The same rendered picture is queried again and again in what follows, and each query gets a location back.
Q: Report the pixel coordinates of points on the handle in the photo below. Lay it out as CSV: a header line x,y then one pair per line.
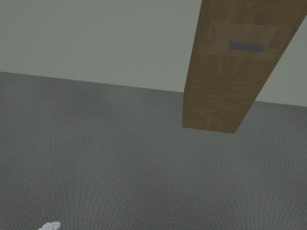
x,y
246,47
260,7

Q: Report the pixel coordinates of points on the drawer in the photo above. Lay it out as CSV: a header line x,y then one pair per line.
x,y
219,34

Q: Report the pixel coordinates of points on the cabinet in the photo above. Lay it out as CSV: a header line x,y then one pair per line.
x,y
219,90

